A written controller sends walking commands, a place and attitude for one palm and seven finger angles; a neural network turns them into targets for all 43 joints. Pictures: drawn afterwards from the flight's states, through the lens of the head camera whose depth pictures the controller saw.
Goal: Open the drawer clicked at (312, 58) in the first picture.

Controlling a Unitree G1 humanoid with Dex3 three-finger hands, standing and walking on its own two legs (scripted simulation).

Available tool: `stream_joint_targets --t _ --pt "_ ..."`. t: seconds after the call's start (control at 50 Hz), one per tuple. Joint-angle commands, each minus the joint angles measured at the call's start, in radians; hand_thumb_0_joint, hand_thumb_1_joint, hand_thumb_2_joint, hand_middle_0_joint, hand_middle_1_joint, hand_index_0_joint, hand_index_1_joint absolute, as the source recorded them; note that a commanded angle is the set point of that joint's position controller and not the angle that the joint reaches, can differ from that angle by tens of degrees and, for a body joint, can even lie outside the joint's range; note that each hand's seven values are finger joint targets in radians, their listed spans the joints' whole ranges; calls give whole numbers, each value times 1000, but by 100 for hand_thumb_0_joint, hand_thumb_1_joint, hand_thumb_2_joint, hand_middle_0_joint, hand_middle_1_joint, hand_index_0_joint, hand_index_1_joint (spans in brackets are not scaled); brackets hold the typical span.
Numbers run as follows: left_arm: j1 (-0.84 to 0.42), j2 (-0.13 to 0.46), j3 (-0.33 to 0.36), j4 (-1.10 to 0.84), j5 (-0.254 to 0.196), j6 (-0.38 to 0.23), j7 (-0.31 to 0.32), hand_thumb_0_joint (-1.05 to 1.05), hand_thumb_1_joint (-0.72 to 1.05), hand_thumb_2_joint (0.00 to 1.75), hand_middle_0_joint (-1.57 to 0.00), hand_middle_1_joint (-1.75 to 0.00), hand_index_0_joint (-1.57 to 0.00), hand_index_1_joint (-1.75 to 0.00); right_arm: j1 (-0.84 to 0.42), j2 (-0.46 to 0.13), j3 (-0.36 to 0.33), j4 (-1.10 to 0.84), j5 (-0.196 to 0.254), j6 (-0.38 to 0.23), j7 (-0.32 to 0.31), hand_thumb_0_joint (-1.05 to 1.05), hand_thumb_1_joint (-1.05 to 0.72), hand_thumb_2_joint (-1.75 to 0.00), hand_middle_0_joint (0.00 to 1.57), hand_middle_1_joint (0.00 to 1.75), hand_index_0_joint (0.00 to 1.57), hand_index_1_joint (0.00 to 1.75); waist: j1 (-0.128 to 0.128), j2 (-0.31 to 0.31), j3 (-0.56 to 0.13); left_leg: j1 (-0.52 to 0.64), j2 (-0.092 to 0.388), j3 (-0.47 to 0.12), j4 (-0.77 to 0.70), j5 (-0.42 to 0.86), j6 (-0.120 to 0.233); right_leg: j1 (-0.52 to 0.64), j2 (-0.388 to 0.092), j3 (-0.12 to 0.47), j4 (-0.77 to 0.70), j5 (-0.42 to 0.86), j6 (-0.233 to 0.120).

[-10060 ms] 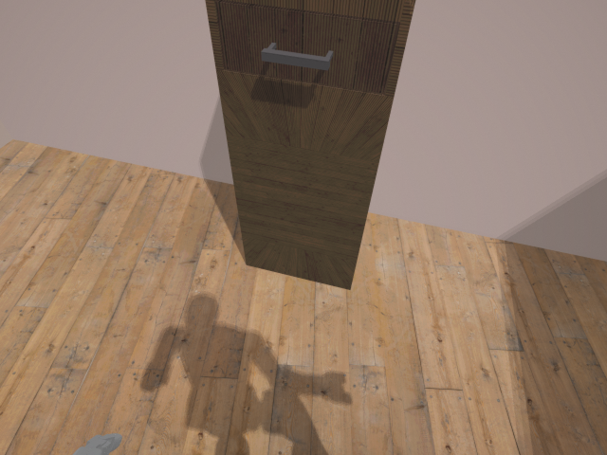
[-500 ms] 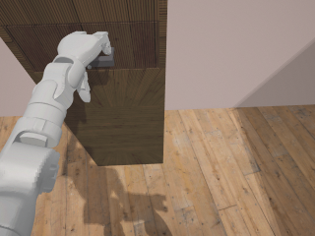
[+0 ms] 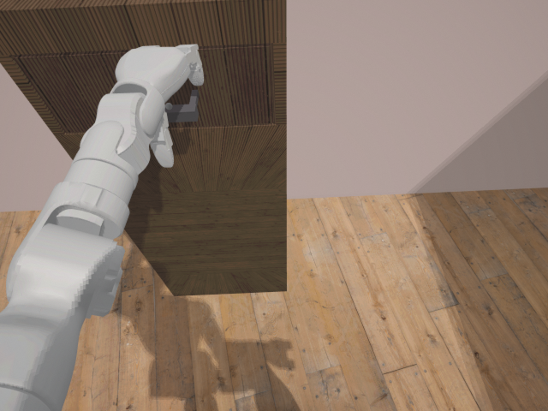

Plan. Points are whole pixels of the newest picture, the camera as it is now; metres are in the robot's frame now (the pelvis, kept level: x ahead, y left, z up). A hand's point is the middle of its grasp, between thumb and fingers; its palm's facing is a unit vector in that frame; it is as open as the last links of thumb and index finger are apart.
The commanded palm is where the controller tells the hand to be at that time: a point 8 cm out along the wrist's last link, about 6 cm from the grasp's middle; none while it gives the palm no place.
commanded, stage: move the hooked fingers above the handle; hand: left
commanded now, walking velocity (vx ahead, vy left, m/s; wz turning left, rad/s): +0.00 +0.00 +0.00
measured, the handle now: (153, 106) +0.56 +0.18 +0.13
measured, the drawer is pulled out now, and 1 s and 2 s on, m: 0.00 0.00 0.00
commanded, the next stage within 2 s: none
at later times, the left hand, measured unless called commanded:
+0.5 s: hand (188, 106) +0.50 +0.11 +0.18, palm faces +0.00 -0.05 -1.00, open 13.8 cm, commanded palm +0.49 +0.16 +0.24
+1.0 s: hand (165, 119) +0.49 +0.14 +0.17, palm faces -0.07 +0.00 -1.00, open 13.8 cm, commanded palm +0.49 +0.17 +0.24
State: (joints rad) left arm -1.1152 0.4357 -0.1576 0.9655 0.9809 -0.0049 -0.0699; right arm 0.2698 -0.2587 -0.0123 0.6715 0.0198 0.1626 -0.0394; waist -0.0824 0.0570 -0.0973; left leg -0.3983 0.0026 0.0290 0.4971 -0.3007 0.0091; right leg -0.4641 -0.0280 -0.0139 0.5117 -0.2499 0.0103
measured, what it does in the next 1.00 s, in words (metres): stands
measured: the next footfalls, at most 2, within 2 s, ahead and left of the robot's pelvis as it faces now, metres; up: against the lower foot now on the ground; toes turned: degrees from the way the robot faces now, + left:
none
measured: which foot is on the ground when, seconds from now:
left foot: down 0.00-1.00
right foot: down 0.00-1.00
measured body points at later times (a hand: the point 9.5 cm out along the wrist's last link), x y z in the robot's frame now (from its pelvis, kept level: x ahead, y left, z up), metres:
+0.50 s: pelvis +0.00 -0.01 +0.00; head +0.05 -0.03 +0.45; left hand +0.49 +0.11 +0.23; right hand +0.07 -0.28 -0.13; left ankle -0.04 +0.12 -0.73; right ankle -0.01 -0.13 -0.73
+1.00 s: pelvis +0.00 +0.00 +0.00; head +0.05 -0.02 +0.45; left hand +0.49 +0.14 +0.22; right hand +0.05 -0.28 -0.13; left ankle -0.04 +0.12 -0.73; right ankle -0.01 -0.13 -0.73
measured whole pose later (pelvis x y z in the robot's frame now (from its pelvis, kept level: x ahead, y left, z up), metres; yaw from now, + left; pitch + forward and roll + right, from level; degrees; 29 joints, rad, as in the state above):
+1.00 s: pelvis +0.00 +0.00 +0.00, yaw +1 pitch +10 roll +0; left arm -1.06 0.47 -0.24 0.85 0.95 -0.08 -0.13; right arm 0.31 -0.29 -0.04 0.68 0.03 0.13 -0.07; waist -0.06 0.04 -0.08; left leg -0.38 0.00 0.02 0.48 -0.29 0.01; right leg -0.44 -0.03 -0.03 0.49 -0.24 0.01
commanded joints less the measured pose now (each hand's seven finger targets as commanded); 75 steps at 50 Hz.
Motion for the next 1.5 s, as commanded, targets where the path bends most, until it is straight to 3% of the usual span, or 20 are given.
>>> stream_joint_targets --t 0.0,0.06,0.18,0.28,0.36,0.42,0.48,0.54,0.62,0.7,0.84,0.92,0.96,1.02,1.1,1.2,1.28,1.38,1.42,1.48 --pt "-581 385 179 -213 43 -1 140 0 -50 30 -30 -120 -30 -120 53 -131 -46 -92 -5 -36 -15 0 -90 -90 20 30 20 30 18 -50 -417 72 -29 4 -11 395 28 281 42 1 8 358 -39" --pt "-606 450 224 -236 78 30 201 0 -50 30 -30 -120 -30 -120 52 -124 -54 -90 -11 -46 -13 0 -90 -90 20 30 20 30 33 -19 -527 87 -30 13 2 450 26 349 41 5 23 423 -39" --pt "-547 253 42 -119 33 150 103 0 -50 30 -30 -120 -30 -120 57 -155 -67 -65 12 -41 -8 0 -90 -90 20 30 20 30 -27 -86 -430 134 -22 21 -12 412 37 272 43 -8 -24 406 -25" --pt "-521 114 -68 -173 -10 99 -30 0 -50 30 -30 -120 -30 -120 41 -160 -66 -59 19 -38 -14 0 -90 -90 20 30 20 30 -57 -102 -323 176 -33 -1 -23 357 49 198 45 -6 -64 338 -25" --pt "-541 179 0 -280 -27 -14 -31 0 -50 30 -30 -120 -30 -120 46 -144 -63 -66 10 -47 -19 0 -90 -90 20 30 20 30 -27 -34 -370 199 -37 -11 -12 398 43 217 44 1 -39 351 -37" --pt "-549 308 128 -333 -22 -60 48 0 -50 30 -30 -120 -30 -120 50 -136 -60 -78 0 -51 -17 0 -90 -90 20 30 20 30 22 -11 -436 179 -35 -5 -4 478 31 274 48 -1 -13 403 -44" --pt "-535 440 254 -234 21 -13 170 0 -50 30 -30 -120 -30 -120 35 -126 -44 -75 -4 -49 -16 0 -90 -90 20 30 20 30 45 -72 -400 65 -32 5 -24 432 21 320 46 -9 4 396 -40" --pt "-554 467 235 -184 63 85 256 0 -50 30 -30 -120 -30 -120 -3 -131 -36 -70 3 -55 -13 0 -90 -90 20 30 20 30 55 -83 -428 29 -27 33 -36 408 14 366 36 4 -2 405 -33" --pt "-550 399 154 -21 91 219 202 0 -50 30 -30 -120 -30 -120 0 -151 -43 -56 7 -42 -14 0 -90 -90 20 30 20 30 20 -114 -475 66 -25 44 -31 434 21 364 37 -3 5 450 -25" --pt "-512 395 130 32 66 241 86 0 -50 30 -30 -120 -30 -120 -3 -165 -33 -70 16 -19 -32 0 -90 -90 20 30 20 30 5 -170 -394 51 -26 45 -50 353 34 337 27 -3 -22 405 -12" --pt "-526 159 -49 -232 5 17 -74 0 -50 30 -30 -120 -30 -120 26 -153 -55 -103 21 -41 -43 0 -90 -90 20 30 20 30 -43 -112 -355 184 -26 8 -29 354 54 228 34 9 -59 353 -20" --pt "-613 173 -22 -420 -47 -110 -30 0 -50 30 -30 -120 -30 -120 62 -136 -69 -92 11 -66 -35 0 -90 -90 20 30 20 30 -35 23 -417 288 -29 -16 4 455 40 166 47 2 -40 320 -38" --pt "-632 262 72 -366 -45 -113 47 0 -50 30 -30 -120 -30 -120 87 -135 -71 -65 3 -70 -28 0 -90 -90 20 30 20 30 -24 33 -387 244 -29 -25 4 436 26 154 54 -5 -33 298 -43" --pt "-651 436 229 -274 -15 -63 182 0 -50 30 -30 -120 -30 -120 87 -146 -55 -41 -3 -76 -24 0 -90 -90 20 30 20 30 7 -8 -402 121 -39 -16 -13 413 14 225 58 -10 -18 312 -46" --pt "-652 415 182 -109 78 101 283 0 -50 30 -30 -120 -30 -120 64 -138 -41 -20 -7 -75 1 0 -90 -90 20 30 20 30 13 37 -439 79 -27 9 -16 453 -2 250 53 -18 9 360 -46" --pt "-652 444 159 100 119 247 208 0 -50 30 -30 -120 -30 -120 50 -167 -31 -22 5 -40 -8 0 -90 -90 20 30 20 30 -9 -107 -409 17 -24 25 -32 374 16 267 46 -15 -3 348 -28" --pt "-565 486 182 167 98 259 124 0 -50 30 -30 -120 -30 -120 29 -173 -23 -50 17 -26 -43 0 -90 -90 20 30 20 30 0 -223 -371 -38 -25 41 -54 276 32 324 29 0 -25 325 -11" --pt "-470 492 159 141 104 172 44 0 -50 30 -30 -120 -30 -120 15 -170 -15 -95 31 -36 -80 0 -90 -90 20 30 20 30 2 -261 -288 -82 -15 50 -66 156 38 305 11 22 -60 223 -2" --pt "-457 508 170 71 103 108 19 0 -50 30 -30 -120 -30 -120 13 -167 -20 -118 33 -46 -88 0 -90 -90 20 30 20 30 12 -242 -326 -69 -17 51 -58 154 41 330 9 35 -60 220 -4" --pt "-477 442 124 -57 87 10 3 0 -50 30 -30 -120 -30 -120 51 -160 -37 -130 26 -66 -86 0 -90 -90 20 30 20 30 -6 -123 -363 -2 -12 44 -43 166 42 281 12 38 -54 216 -10"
